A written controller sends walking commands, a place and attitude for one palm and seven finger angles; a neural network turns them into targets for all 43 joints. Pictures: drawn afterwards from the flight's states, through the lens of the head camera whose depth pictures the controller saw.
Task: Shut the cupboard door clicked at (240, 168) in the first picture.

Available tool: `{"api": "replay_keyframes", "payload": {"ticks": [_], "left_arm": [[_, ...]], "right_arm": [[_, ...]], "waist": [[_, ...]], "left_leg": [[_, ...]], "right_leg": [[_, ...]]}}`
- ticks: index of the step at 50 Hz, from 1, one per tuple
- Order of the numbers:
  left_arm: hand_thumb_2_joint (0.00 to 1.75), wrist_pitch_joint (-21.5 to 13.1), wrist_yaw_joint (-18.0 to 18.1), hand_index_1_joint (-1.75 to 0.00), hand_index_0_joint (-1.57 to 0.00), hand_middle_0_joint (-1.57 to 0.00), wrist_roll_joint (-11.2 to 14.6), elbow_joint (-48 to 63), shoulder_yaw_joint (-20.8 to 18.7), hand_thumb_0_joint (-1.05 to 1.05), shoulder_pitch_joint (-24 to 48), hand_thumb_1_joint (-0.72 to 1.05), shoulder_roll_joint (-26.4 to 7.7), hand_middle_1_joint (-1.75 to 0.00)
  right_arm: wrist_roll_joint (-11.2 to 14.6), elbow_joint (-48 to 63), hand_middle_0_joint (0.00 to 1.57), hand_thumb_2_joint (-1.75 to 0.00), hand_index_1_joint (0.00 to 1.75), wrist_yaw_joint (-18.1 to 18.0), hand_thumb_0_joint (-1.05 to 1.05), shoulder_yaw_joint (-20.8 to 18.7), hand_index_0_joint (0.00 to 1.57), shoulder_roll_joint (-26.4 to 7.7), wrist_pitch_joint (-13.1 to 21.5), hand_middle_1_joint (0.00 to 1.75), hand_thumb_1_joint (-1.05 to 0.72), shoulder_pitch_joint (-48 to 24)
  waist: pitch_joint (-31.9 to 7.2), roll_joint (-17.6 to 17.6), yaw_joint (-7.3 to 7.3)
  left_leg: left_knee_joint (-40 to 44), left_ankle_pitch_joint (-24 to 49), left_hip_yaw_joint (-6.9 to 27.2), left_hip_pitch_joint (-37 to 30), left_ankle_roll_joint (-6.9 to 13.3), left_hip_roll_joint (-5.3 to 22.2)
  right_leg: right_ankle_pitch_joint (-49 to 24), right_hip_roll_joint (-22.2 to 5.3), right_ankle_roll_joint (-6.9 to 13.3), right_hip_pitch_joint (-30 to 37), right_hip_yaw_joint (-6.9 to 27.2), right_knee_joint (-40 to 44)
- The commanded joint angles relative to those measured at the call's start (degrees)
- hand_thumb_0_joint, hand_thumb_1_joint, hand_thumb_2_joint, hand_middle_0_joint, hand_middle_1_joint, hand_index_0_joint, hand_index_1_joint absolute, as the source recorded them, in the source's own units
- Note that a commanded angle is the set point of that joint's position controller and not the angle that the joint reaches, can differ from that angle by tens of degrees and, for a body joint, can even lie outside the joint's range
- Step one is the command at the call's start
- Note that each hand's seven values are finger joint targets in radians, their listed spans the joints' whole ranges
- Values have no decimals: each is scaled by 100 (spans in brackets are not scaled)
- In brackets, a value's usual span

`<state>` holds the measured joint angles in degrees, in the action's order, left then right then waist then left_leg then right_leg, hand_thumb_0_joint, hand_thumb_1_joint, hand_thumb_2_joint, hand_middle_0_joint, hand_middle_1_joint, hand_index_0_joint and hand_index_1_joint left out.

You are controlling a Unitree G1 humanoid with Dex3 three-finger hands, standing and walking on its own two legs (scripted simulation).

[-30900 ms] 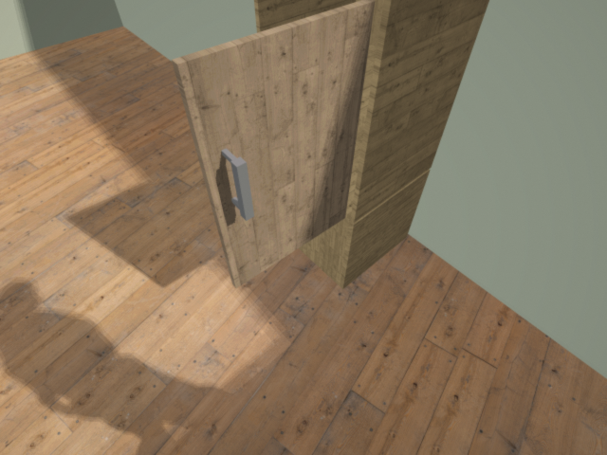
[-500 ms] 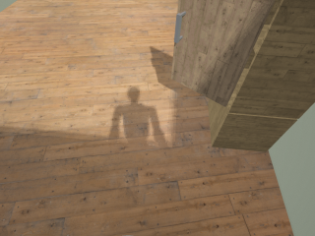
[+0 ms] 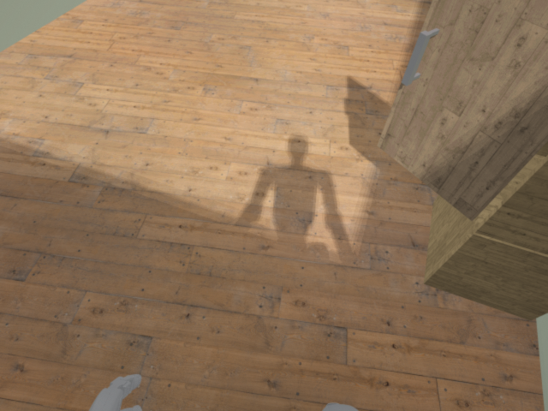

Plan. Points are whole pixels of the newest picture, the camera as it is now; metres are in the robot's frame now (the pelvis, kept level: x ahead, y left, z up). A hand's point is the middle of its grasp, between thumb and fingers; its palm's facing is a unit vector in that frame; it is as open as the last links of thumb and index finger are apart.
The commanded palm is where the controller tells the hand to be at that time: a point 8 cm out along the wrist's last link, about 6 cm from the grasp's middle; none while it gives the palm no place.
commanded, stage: walk to a spot facing it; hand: left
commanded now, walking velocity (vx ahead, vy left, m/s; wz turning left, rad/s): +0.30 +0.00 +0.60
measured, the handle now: (420, 57) +0.91 -0.38 +0.01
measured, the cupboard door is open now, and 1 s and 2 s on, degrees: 57 57 57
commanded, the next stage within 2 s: turn to face it in 0.74 s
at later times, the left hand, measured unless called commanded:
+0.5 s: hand out of the picture +0.02 +0.13 -0.17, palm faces +0.40 -0.89 -0.23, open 7.4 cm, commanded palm none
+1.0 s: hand (112, 275) +0.38 +0.33 -0.16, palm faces +0.50 -0.85 -0.18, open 7.4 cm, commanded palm none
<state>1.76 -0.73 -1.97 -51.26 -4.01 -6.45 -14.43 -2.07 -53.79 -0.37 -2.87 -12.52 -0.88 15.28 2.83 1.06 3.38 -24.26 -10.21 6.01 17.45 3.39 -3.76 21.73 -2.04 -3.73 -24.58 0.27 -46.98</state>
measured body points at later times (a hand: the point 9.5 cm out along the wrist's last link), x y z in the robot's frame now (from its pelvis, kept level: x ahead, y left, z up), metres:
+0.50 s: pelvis +0.15 -0.01 -0.02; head +0.23 +0.01 +0.43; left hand +0.00 +0.18 -0.15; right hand +0.37 -0.19 -0.16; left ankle +0.22 +0.12 -0.71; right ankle +0.04 -0.15 -0.74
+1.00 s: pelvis +0.35 +0.09 +0.00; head +0.37 +0.13 +0.44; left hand +0.35 +0.37 -0.15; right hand +0.46 -0.12 -0.14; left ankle +0.23 +0.09 -0.74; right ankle +0.51 +0.01 -0.69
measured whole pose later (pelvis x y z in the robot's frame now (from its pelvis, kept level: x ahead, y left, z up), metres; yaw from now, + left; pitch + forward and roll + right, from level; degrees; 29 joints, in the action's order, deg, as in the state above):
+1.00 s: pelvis +0.35 +0.09 +0.00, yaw +32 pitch +1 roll -1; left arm 0.4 0.1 -1.4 -50.3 -2.8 -4.1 -12.4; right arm -1.4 -57.0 -1.9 -1.2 -9.3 2.0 19.6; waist 4.3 -2.0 2.5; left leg -20.3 -18.7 1.7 2.1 5.5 -4.8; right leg 6.6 -4.1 -2.9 -34.4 -1.6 -50.4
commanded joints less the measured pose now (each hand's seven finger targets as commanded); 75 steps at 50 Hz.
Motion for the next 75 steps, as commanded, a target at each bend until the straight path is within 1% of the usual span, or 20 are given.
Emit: {"api": "replay_keyframes", "payload": {"ticks": [1, 3, 4, 5, 6, 9, 12, 22, 26, 27, 28, 29, 33, 42, 51, 54, 56, 57, 62, 75], "left_arm": [[90, -215, 1, -30, -20, -20, 37, 496, -66, 0, -135, 90, -423, -30], [90, -259, 10, -30, -20, -20, 29, 263, -140, 0, -854, 90, -562, -30], [90, -314, 74, -30, -20, -20, -24, 168, -240, 0, -1351, 90, -932, -30], [90, -330, 168, -30, -20, -20, -77, 188, -326, 0, -1617, 90, -1484, -30], [90, -304, 198, -30, -20, -20, 29, 205, -270, 0, -1350, 90, -1332, -30], [90, -460, 180, -30, -20, -20, 52, 344, -131, 0, -579, 90, -666, -30], [90, -582, 164, -30, -20, -20, 68, 94, -62, 0, -1153, 90, -431, -30], [90, -629, 236, -30, -20, -20, 25, -311, -42, 0, -2204, 90, -589, -30], [90, -636, 198, -30, -20, -20, 91, -207, -99, 0, -1881, 90, -972, -30], [90, -643, 149, -30, -20, -20, 135, -88, -110, 0, -1738, 90, -878, -30], [90, -619, 50, -30, -20, -20, 196, 169, -35, 0, -1728, 90, -501, -30], [90, -527, 106, -30, -20, -20, 169, 428, -27, 0, -1190, 90, -606, -30], [90, -327, 71, -30, -20, -20, 30, 138, -111, 0, -1366, 90, -311, -30], [90, -168, 62, -30, -20, -20, 34, 397, -116, 0, -456, 90, -281, -30], [90, -216, 101, -30, -20, -20, 89, 268, 163, 0, 105, 90, 50, -30], [90, -229, 112, -30, -20, -20, 76, 63, 52, 0, -850, 90, -169, -30], [90, -340, 169, -30, -20, -20, -6, -276, -124, 0, -2042, 90, -758, -30], [90, -362, 201, -30, -20, -20, 92, -324, -125, 0, -2130, 90, -939, -30], [90, -234, 317, -30, -20, -20, 110, 130, -81, 0, -628, 90, -499, -30], [90, -144, 179, -30, -20, -20, 25, 175, -300, 0, -1062, 90, -779, -30]], "right_arm": [[15, 314, 20, -90, 30, -22, 0, -360, 20, -1224, 60, 30, -90, 99], [73, 398, 20, -90, 30, -17, 0, -349, 20, -1096, 52, 30, -90, -253], [129, 487, 20, -90, 30, 8, 0, -289, 20, -771, 66, 30, -90, -330], [167, 669, 20, -90, 30, 37, 0, -206, 20, -412, 122, 30, -90, -452], [26, 666, 20, -90, 30, 84, 0, -304, 20, -805, 97, 30, -90, -627], [-19, 435, 20, -90, 30, 213, 0, -277, 20, -610, 19, 30, -90, -300], [37, 439, 20, -90, 30, 301, 0, -190, 20, -387, 32, 30, -90, -406], [63, 863, 20, -90, 30, 394, 0, 48, 20, -205, 69, 30, -90, -1644], [22, 537, 20, -90, 30, 283, 0, -101, 20, -711, 155, 30, -90, -48], [-31, 389, 20, -90, 30, 225, 0, -227, 20, -1184, 175, 30, -90, 785], [-34, 284, 20, -90, 30, 154, 0, -408, 20, -1923, 214, 30, -90, 1255], [135, 229, 20, -90, 30, 96, 0, -421, 20, -2044, 164, 30, -90, 1270], [87, 639, 20, -90, 30, -29, 0, -117, 20, -1048, 340, 30, -90, -291], [154, 198, 20, -90, 30, -55, 0, -168, 20, -888, 367, 30, -90, 329], [47, -349, 20, -90, 30, -280, 0, 2, 20, -416, 353, 30, -90, 1044], [120, -316, 20, -90, 30, -333, 0, -62, 20, -636, 307, 30, -90, 805], [247, -175, 20, -90, 30, -289, 0, -106, 20, -514, 318, 30, -90, 721], [275, -114, 20, -90, 30, -281, 0, -106, 20, -403, 285, 30, -90, 976], [153, 9, 20, -90, 30, -140, 0, -18, 20, -130, -38, 30, -90, 135], [204, 680, 20, -90, 30, -144, 0, -78, 20, -290, 8, 30, -90, -867]], "waist": [[-416, 867, -166], [-450, 476, -574], [-552, -462, -825], [-523, -2031, -1000], [51, -1306, -766], [394, -973, -198], [155, -896, -288], [278, -1036, -530], [-778, -996, 318], [-1361, -407, 767], [-1976, 988, 768], [-1998, 295, 730], [-70, 316, -178], [-173, 401, -259], [132, 634, -134], [-250, 396, -624], [-1151, -981, -1013], [-1611, -1524, -803], [-381, -35, -242], [-732, -1028, -519]], "left_leg": [[802, -1702, 1999, -442, 624, 1193], [211, -2118, 1599, 836, 355, 723], [-870, -2389, 976, 2169, 54, 228], [-2782, -2484, -220, 3183, -331, -353], [-3919, -2137, -18, 2985, -319, 149], [-4662, -882, -196, 2631, -437, 636], [-4354, -398, -585, 2595, -500, 597], [-1897, -482, -1612, 1863, -140, 280], [-899, -389, -1691, -711, 283, -144], [-644, 267, -734, -2474, 617, 589], [-481, 1991, 2257, -3817, 1531, 2598], [80, 2173, 2761, -3694, 1784, 2913], [821, 994, 818, -534, 72, 1731], [696, 3136, 530, -1447, 247, 1266], [71, 5093, -173, -1889, 84, 1417], [-979, 5421, -317, -1800, -57, 1554], [-3617, 2351, -789, -258, -388, 597], [-5044, -2572, -817, 634, -553, -171], [-4476, -1539, -367, 768, -610, 618], [-2069, -1431, -461, 773, -766, 421]], "right_leg": [[-26, 251, 58, 318, -150, 1156], [-473, 300, 95, 2043, -218, 2199], [487, -587, 349, 3323, 757, 3035], [1956, -2358, 927, 3609, 3053, 3938], [2412, -2660, 1087, 2340, 3116, 4156], [980, -1879, 920, 1538, 1500, 3923], [-2035, -1388, 740, 2294, -54, 3395], [-5705, -1535, 698, 3151, -1145, 2695], [-6309, -1578, 519, 2508, -1593, 286], [-4306, -1386, 372, 1114, -1568, -1238], [932, -319, 84, -977, -1182, -3276], [1084, -328, 154, -1512, -266, -3844], [-359, -795, 55, -829, 48, -2901], [-1202, -416, -214, -1559, -81, -1659], [-1481, 57, 418, -393, -319, 669], [-1694, 291, 611, 885, -346, 1390], [-5795, -944, 1313, 2988, 1306, 1690], [-7433, -2228, 2115, 3504, 2731, 2083], [-4187, -1121, 1628, 1127, 1507, 2772], [-4051, -793, 1445, 1690, 2262, 2294]]}}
